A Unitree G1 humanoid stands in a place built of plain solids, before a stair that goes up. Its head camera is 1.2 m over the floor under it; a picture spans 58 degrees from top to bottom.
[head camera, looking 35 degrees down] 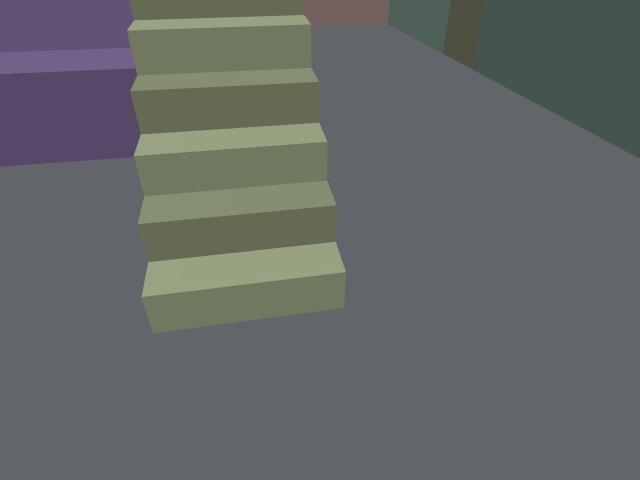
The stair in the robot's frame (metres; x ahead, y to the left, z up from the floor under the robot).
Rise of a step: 0.18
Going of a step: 0.19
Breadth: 0.73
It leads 10 degrees to the left of straight ahead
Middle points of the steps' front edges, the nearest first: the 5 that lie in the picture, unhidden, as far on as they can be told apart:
1.18 0.26 0.18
1.36 0.29 0.36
1.54 0.33 0.54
1.73 0.36 0.72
1.91 0.39 0.90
